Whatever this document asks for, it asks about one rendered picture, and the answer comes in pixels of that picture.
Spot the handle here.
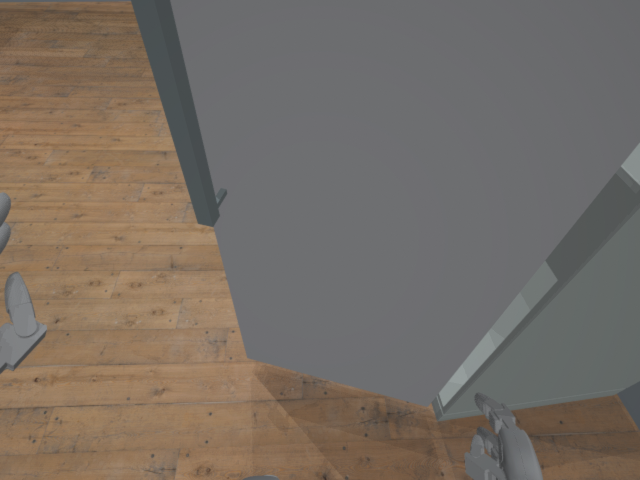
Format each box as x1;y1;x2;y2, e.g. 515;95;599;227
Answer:
131;0;227;227

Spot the left robot hand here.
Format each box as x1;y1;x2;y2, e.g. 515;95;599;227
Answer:
0;192;47;374

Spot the fridge door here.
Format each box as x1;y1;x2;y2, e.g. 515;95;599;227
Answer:
170;0;640;407

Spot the right robot hand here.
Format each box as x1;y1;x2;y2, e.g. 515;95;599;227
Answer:
464;393;543;480

